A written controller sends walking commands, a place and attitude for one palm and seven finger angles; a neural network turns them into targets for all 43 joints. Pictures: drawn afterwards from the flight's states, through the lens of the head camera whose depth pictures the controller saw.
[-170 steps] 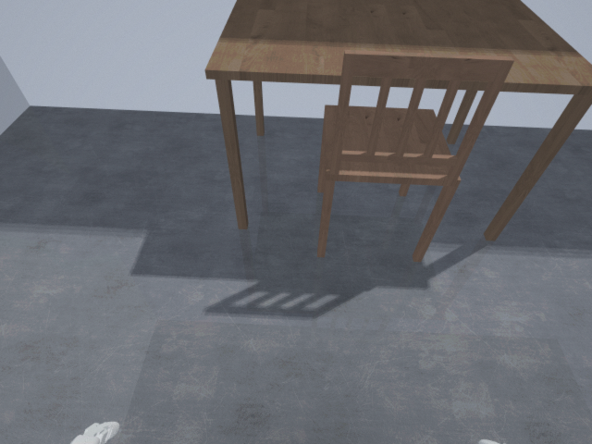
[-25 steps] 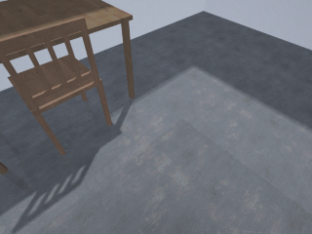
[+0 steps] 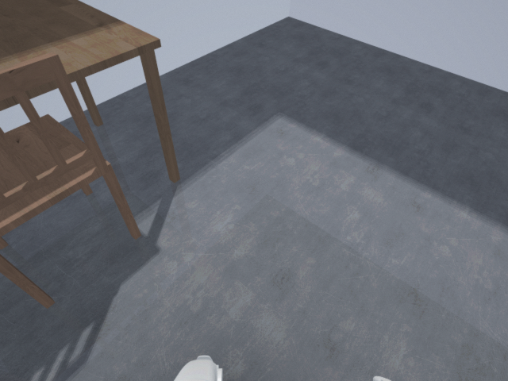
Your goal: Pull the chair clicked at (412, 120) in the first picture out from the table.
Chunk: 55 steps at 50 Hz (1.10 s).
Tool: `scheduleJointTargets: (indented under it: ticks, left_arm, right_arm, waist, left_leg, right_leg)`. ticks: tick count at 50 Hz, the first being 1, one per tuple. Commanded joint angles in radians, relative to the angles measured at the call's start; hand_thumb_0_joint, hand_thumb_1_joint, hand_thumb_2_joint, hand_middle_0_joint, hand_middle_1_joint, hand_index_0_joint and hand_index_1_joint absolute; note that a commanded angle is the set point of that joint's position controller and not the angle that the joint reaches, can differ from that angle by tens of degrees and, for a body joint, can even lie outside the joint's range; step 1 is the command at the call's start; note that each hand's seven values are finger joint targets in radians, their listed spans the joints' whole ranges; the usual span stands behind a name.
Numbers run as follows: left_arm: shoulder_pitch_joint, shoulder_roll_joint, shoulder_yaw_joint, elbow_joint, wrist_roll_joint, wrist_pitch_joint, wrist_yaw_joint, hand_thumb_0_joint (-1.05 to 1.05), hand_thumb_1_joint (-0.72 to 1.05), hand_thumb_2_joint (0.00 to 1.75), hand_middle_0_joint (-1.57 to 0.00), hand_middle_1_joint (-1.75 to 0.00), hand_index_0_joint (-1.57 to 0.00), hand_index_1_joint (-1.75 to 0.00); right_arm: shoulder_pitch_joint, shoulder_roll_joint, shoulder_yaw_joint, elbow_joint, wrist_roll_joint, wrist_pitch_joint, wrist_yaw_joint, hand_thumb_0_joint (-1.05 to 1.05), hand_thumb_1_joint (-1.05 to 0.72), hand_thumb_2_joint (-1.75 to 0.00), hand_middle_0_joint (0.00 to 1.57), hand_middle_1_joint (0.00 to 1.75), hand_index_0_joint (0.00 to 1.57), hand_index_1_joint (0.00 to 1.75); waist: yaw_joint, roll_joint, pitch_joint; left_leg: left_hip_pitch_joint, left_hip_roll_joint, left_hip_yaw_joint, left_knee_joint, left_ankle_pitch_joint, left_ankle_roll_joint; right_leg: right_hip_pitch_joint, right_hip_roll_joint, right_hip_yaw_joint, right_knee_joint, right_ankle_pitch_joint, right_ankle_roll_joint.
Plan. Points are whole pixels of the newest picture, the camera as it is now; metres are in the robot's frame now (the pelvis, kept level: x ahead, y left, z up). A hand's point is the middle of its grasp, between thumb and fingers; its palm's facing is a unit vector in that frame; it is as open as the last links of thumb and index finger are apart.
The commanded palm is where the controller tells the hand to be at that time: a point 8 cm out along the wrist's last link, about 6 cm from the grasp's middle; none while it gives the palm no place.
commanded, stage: walk to a spot facing it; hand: left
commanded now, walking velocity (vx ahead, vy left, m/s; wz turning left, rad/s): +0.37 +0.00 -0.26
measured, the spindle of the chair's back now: (8, 147) +0.61 +0.71 -0.09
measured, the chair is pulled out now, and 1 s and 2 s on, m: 0.00 0.00 0.00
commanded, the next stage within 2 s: turn to face it in 0.62 s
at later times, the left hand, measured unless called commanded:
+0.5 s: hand (171, 291) +0.31 +0.21 -0.16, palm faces -0.20 -0.97 -0.16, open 7.4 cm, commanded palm none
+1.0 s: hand (248, 207) +0.54 +0.07 -0.15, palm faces -0.32 -0.92 -0.22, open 7.3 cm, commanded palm none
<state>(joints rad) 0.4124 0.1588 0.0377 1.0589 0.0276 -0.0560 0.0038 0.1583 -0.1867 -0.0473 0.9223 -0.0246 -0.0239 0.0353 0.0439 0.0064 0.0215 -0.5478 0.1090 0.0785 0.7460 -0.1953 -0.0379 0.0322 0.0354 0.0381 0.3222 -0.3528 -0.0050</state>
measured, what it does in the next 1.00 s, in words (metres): walks ahead, turning right: left foot, then right foot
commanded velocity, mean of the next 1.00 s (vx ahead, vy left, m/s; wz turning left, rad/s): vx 0.21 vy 0.00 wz -0.18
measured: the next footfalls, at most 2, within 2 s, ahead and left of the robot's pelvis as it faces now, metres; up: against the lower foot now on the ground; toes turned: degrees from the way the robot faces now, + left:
left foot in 0.06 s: +0.18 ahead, +0.12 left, +0.00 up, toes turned +6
right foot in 0.70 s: +0.40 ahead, -0.15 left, +0.00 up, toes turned -30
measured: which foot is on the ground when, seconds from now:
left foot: up 0.00-0.04, down 0.06-0.68, up 0.70-1.00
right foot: down 0.00-0.06, up 0.08-0.68, down 0.70-1.00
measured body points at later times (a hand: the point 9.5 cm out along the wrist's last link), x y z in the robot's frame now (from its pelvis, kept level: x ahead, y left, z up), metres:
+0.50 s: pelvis +0.20 +0.04 +0.01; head +0.22 +0.05 +0.46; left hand +0.32 +0.26 -0.15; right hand +0.09 -0.17 -0.14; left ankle +0.14 +0.12 -0.73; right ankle +0.28 -0.13 -0.66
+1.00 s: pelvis +0.38 -0.07 +0.00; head +0.40 -0.08 +0.45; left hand +0.56 +0.12 -0.14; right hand +0.35 -0.30 -0.15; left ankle +0.48 +0.06 -0.68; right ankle +0.36 -0.13 -0.73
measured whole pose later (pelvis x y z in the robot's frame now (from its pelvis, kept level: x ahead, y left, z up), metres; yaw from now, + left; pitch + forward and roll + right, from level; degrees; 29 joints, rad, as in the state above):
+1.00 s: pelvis +0.38 -0.07 +0.00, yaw -20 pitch +0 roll -1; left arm 0.16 0.16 0.05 0.99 0.02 -0.04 0.02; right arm 0.22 -0.16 -0.05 0.99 -0.02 0.00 -0.02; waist -0.04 0.03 0.03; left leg -0.54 0.13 0.05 0.98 -0.30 -0.05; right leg -0.21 0.02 -0.19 0.46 -0.25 -0.08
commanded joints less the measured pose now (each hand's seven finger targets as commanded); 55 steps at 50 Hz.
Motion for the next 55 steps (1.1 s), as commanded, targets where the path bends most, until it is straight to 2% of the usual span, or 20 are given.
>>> scheduleJointTargets:
  ticks: [1,2,3,4,6,8,10,14,19,28,31,33,34,35,36,39,41,43,49,55]
  left_arm:
    - [-0.019,0.189,0.052,-0.044,-0.007,-0.021,0.016,0.00,0.90,0.90,-0.20,-0.30,-0.20,-0.30]
    - [0.005,0.149,0.052,-0.048,-0.014,-0.020,0.010,0.00,0.90,0.90,-0.20,-0.30,-0.20,-0.30]
    - [0.082,0.088,0.044,-0.056,-0.027,-0.014,-0.003,0.00,0.90,0.90,-0.20,-0.30,-0.20,-0.30]
    - [0.043,0.114,0.044,-0.069,-0.017,-0.016,0.001,0.00,0.90,0.90,-0.20,-0.30,-0.20,-0.30]
    - [-0.053,0.108,0.047,-0.061,-0.010,-0.010,-0.007,0.00,0.90,0.90,-0.20,-0.30,-0.20,-0.30]
    - [-0.034,0.077,0.050,-0.042,-0.001,0.013,-0.020,0.00,0.90,0.90,-0.20,-0.30,-0.20,-0.30]
    - [0.011,0.045,0.049,-0.026,0.001,0.039,-0.023,0.00,0.90,0.90,-0.20,-0.30,-0.20,-0.30]
    - [-0.029,0.042,0.062,-0.059,0.008,0.068,-0.030,0.00,0.90,0.90,-0.20,-0.30,-0.20,-0.30]
    - [-0.157,0.050,0.064,-0.112,0.008,0.072,-0.042,0.00,0.90,0.90,-0.20,-0.30,-0.20,-0.30]
    - [-0.408,0.023,0.039,-0.206,-0.001,0.051,-0.057,0.00,0.90,0.90,-0.20,-0.30,-0.20,-0.30]
    - [-0.309,0.043,0.044,-0.184,0.002,0.038,-0.050,0.00,0.90,0.90,-0.20,-0.30,-0.20,-0.30]
    - [-0.085,0.100,0.061,-0.120,0.009,0.017,-0.044,0.00,0.90,0.90,-0.20,-0.30,-0.20,-0.30]
    - [0.036,0.197,0.084,-0.088,0.009,0.004,-0.035,0.00,0.90,0.90,-0.20,-0.30,-0.20,-0.30]
    - [0.116,0.307,0.108,-0.084,-0.005,-0.003,-0.015,0.00,0.90,0.90,-0.20,-0.30,-0.20,-0.30]
    - [0.088,0.331,0.114,-0.090,-0.029,0.013,0.001,0.00,0.90,0.90,-0.20,-0.30,-0.20,-0.30]
    - [-0.132,0.187,0.060,-0.122,-0.021,0.002,0.014,0.00,0.90,0.90,-0.20,-0.30,-0.20,-0.30]
    - [-0.198,0.133,0.039,-0.120,-0.010,-0.011,0.024,0.00,0.90,0.90,-0.20,-0.30,-0.20,-0.30]
    - [-0.223,0.113,0.028,-0.116,-0.006,-0.013,0.024,0.00,0.90,0.90,-0.20,-0.30,-0.20,-0.30]
    - [-0.184,0.106,0.030,-0.104,-0.009,0.009,0.019,0.00,0.90,0.90,-0.20,-0.30,-0.20,-0.30]
    - [-0.161,0.171,0.059,-0.120,-0.001,0.034,0.031,0.00,0.90,0.90,-0.20,-0.30,-0.20,-0.30]
  right_arm:
    - [0.169,-0.109,-0.031,-0.017,-0.002,-0.048,-0.023,0.00,-0.90,-0.90,0.20,0.30,0.20,0.30]
    - [0.324,-0.193,-0.051,0.029,-0.012,-0.052,-0.037,0.00,-0.90,-0.90,0.20,0.30,0.20,0.30]
    - [0.407,-0.302,-0.075,0.049,-0.019,-0.056,-0.044,0.00,-0.90,-0.90,0.20,0.30,0.20,0.30]
    - [0.389,-0.283,-0.061,0.044,-0.005,-0.043,-0.050,0.00,-0.90,-0.90,0.20,0.30,0.20,0.30]
    - [0.233,-0.169,-0.037,0.021,-0.002,-0.051,-0.056,0.00,-0.90,-0.90,0.20,0.30,0.20,0.30]
    - [0.172,-0.087,-0.010,0.018,0.000,-0.068,-0.056,0.00,-0.90,-0.90,0.20,0.30,0.20,0.30]
    - [0.164,-0.061,-0.007,0.040,0.007,-0.076,-0.061,0.00,-0.90,-0.90,0.20,0.30,0.20,0.30]
    - [0.193,-0.058,-0.018,0.046,0.010,-0.079,-0.061,0.00,-0.90,-0.90,0.20,0.30,0.20,0.30]
    - [0.273,-0.073,-0.015,0.075,0.013,-0.081,-0.064,0.00,-0.90,-0.90,0.20,0.30,0.20,0.30]
    - [0.391,-0.092,-0.017,0.126,-0.007,-0.061,-0.065,0.00,-0.90,-0.90,0.20,0.30,0.20,0.30]
    - [0.378,-0.124,-0.028,0.119,-0.006,-0.054,-0.064,0.00,-0.90,-0.90,0.20,0.30,0.20,0.30]
    - [0.322,-0.160,-0.036,0.089,0.005,-0.050,-0.059,0.00,-0.90,-0.90,0.20,0.30,0.20,0.30]
    - [0.325,-0.136,-0.030,0.067,0.021,-0.048,-0.045,0.00,-0.90,-0.90,0.20,0.30,0.20,0.30]
    - [0.335,-0.060,-0.019,0.018,0.033,-0.053,-0.046,0.00,-0.90,-0.90,0.20,0.30,0.20,0.30]
    - [0.240,-0.073,-0.024,0.000,0.033,-0.048,-0.058,0.00,-0.90,-0.90,0.20,0.30,0.20,0.30]
    - [0.223,-0.035,-0.014,0.048,0.014,-0.018,-0.059,0.00,-0.90,-0.90,0.20,0.30,0.20,0.30]
    - [0.311,0.009,0.001,0.100,0.003,0.012,-0.060,0.00,-0.90,-0.90,0.20,0.30,0.20,0.30]
    - [0.353,0.024,0.005,0.118,0.006,0.030,-0.062,0.00,-0.90,-0.90,0.20,0.30,0.20,0.30]
    - [0.167,0.002,0.002,0.061,0.008,0.034,-0.047,0.00,-0.90,-0.90,0.20,0.30,0.20,0.30]
    - [0.054,-0.037,-0.010,-0.006,0.004,0.034,-0.027,0.00,-0.90,-0.90,0.20,0.30,0.20,0.30]
  waist:
    - [-0.122,-0.076,-0.013]
    - [-0.174,0.064,-0.124]
    - [-0.159,0.368,-0.220]
    - [-0.153,0.302,-0.199]
    - [-0.108,0.136,-0.023]
    - [-0.048,0.093,0.055]
    - [-0.009,0.114,0.044]
    - [-0.003,0.089,0.083]
    - [-0.033,0.066,0.108]
    - [-0.109,0.085,0.151]
    - [-0.060,0.120,0.062]
    - [0.051,0.133,-0.096]
    - [0.106,0.011,-0.214]
    - [0.106,-0.224,-0.356]
    - [0.102,-0.133,-0.344]
    - [-0.023,0.011,-0.087]
    - [-0.092,0.004,-0.036]
    - [-0.125,-0.050,-0.041]
    - [-0.062,-0.149,0.003]
    - [-0.029,-0.110,0.002]
  left_leg:
    - [0.400,-0.072,0.024,-0.200,0.033,0.036]
    - [0.619,0.052,-0.118,-0.249,-0.023,0.064]
    - [0.792,0.350,-0.523,-0.410,-0.093,0.145]
    - [0.733,0.385,-0.625,-0.505,-0.140,0.173]
    - [0.513,0.329,-0.443,-0.532,-0.108,0.159]
    - [0.352,0.255,-0.225,-0.551,-0.003,0.106]
    - [0.313,0.211,-0.097,-0.550,0.067,0.079]
    - [0.330,0.207,-0.006,-0.609,-0.015,0.106]
    - [0.486,0.222,0.051,-0.591,0.108,0.110]
    - [0.636,0.252,0.193,-0.491,0.435,0.149]
    - [0.664,0.252,0.258,-0.286,0.867,0.128]
    - [0.587,0.215,0.292,0.040,0.905,0.076]
    - [0.311,0.185,0.280,0.323,0.556,0.033]
    - [-0.041,-0.016,0.196,0.695,-0.370,-0.034]
    - [-0.098,-0.009,0.014,0.781,-0.399,-0.010]
    - [-0.005,0.066,-0.063,0.682,-0.182,0.000]
    - [0.084,0.062,-0.059,0.557,-0.148,0.000]
    - [0.126,0.049,-0.056,0.434,-0.130,-0.008]
    - [0.069,0.008,-0.003,0.181,-0.098,-0.019]
    - [0.107,-0.012,0.032,-0.028,-0.135,0.002]
  right_leg:
    - [-0.197,-0.181,0.096,0.207,0.551,-0.110]
    - [-0.308,-0.109,0.058,0.452,0.388,-0.078]
    - [-0.549,0.033,-0.058,0.796,-0.154,-0.028]
    - [-0.612,0.001,0.030,0.945,-0.182,-0.047]
    - [-0.664,-0.094,0.032,1.033,-0.009,-0.040]
    - [-0.593,-0.130,0.025,0.985,0.082,-0.023]
    - [-0.564,-0.129,0.008,0.953,0.137,-0.012]
    - [-0.698,-0.145,-0.001,0.933,0.242,0.012]
    - [-0.847,-0.164,-0.035,0.823,0.291,0.028]
    - [-0.768,-0.118,-0.180,0.431,0.187,-0.019]
    - [-0.577,-0.024,-0.252,0.359,0.103,-0.067]
    - [-0.239,0.026,-0.277,0.244,0.167,-0.098]
    - [0.106,-0.121,-0.101,0.218,0.288,-0.158]
    - [0.349,-0.438,0.483,0.178,0.605,-0.308]
    - [0.303,-0.476,0.488,0.091,0.685,-0.343]
    - [-0.179,-0.383,0.190,0.010,0.609,-0.231]
    - [-0.332,-0.320,0.028,-0.016,0.673,-0.181]
    - [-0.373,-0.293,-0.077,-0.017,0.690,-0.162]
    - [-0.248,-0.298,-0.126,-0.012,0.650,-0.147]
    - [-0.125,-0.375,-0.159,0.127,0.670,-0.126]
